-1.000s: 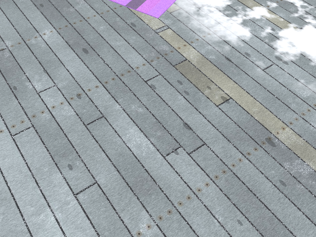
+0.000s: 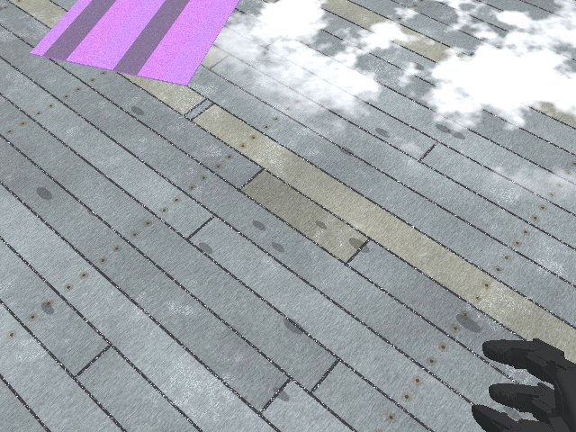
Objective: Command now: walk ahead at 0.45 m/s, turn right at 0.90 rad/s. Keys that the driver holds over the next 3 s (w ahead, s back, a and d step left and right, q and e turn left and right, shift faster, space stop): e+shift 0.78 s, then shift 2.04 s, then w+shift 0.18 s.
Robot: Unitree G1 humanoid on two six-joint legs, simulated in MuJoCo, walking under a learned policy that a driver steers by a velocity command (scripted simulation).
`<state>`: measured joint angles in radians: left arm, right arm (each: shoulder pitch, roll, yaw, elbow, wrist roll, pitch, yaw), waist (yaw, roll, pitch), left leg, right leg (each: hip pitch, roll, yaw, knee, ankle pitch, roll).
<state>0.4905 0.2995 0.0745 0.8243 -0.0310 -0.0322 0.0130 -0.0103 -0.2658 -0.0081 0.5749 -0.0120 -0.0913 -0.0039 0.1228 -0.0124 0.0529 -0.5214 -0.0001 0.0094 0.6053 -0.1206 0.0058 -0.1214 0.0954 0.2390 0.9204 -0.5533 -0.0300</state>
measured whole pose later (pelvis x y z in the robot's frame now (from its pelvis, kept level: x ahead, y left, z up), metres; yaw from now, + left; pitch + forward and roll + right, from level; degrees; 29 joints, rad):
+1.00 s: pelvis +0.31 +0.02 +0.02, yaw -52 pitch +1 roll +0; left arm 0.16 0.37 0.09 0.57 -0.02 0.05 0.03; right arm 0.16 -0.27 -0.06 0.71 -0.01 0.01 -0.02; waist -0.03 -0.04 0.07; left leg -0.28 -0.01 -0.02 0.46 -0.19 0.02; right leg -0.51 0.06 0.14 1.14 -0.43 0.08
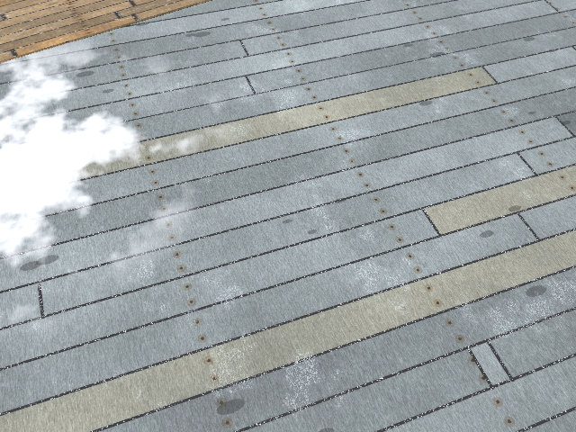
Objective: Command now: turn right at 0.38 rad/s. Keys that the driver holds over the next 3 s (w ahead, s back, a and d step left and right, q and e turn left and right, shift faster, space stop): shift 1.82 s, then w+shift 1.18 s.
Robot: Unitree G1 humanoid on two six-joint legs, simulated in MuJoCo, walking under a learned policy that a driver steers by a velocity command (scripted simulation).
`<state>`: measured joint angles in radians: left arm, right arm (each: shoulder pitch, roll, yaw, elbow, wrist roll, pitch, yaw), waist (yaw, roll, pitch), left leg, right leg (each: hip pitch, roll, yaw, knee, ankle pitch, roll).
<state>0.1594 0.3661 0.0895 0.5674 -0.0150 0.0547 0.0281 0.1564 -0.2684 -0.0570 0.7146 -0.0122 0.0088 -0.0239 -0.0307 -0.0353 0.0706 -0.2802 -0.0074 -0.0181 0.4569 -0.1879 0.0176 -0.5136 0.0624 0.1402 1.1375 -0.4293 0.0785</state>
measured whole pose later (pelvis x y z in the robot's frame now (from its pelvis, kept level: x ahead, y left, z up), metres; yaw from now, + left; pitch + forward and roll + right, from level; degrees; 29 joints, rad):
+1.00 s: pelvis +0.02 -0.03 +0.00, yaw -3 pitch -1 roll +0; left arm 0.24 0.24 0.03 0.87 0.01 0.01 0.03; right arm 0.19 -0.26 -0.03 0.98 0.00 0.01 -0.04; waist -0.02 0.00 0.03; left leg -0.20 0.05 0.01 0.48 -0.26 -0.05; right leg -0.14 0.04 0.06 0.49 -0.33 -0.02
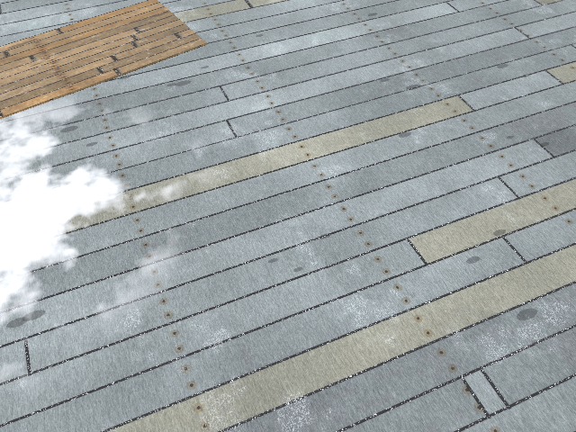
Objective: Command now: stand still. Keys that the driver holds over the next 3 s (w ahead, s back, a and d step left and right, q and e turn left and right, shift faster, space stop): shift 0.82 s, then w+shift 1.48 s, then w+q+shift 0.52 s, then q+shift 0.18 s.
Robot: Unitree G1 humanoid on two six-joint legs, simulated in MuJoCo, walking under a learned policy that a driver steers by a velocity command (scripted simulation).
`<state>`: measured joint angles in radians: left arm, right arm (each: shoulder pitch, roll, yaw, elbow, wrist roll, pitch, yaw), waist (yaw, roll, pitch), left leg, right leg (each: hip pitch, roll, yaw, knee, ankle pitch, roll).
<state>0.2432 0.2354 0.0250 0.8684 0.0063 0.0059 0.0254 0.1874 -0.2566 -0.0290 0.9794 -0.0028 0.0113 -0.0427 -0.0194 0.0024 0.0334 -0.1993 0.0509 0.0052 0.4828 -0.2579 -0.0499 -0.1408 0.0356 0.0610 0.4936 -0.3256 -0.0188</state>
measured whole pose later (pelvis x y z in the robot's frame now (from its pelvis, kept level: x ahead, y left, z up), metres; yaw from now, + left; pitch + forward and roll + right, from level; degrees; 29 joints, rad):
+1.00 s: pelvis +0.02 +0.03 +0.00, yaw +1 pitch +1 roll +0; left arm 0.38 0.21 0.03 1.05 -0.03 -0.05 0.03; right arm 0.30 -0.21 -0.02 1.06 0.04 -0.06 -0.02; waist 0.02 -0.01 -0.02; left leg -0.37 0.03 0.03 0.83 -0.44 0.05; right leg -0.13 0.00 0.06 0.46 -0.34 -0.03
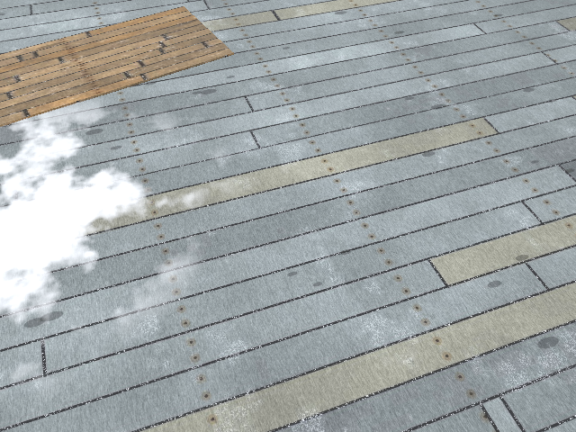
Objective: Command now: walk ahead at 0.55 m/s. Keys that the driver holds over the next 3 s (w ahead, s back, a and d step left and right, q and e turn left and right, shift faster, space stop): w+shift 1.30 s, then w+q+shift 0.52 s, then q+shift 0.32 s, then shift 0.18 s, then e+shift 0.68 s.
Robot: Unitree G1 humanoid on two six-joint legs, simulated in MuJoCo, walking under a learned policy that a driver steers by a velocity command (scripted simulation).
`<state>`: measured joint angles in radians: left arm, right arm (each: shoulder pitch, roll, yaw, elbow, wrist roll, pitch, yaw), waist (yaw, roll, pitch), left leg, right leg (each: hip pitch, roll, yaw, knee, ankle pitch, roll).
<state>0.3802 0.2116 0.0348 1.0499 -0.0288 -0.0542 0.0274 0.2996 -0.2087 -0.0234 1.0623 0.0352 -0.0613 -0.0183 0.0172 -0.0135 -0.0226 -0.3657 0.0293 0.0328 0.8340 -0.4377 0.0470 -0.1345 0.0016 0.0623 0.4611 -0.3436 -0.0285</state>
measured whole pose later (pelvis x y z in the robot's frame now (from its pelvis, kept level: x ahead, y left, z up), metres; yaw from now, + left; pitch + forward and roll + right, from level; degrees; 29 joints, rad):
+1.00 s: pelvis +0.74 +0.02 -0.03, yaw -1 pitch +2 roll +0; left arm 0.53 0.20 0.02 1.06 0.03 -0.11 0.01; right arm -0.06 -0.21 0.01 0.76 -0.02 -0.08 0.04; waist 0.08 0.01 0.05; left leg -0.58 -0.01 0.13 0.51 0.01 0.14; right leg 0.30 0.07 -0.05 0.20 -0.42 -0.07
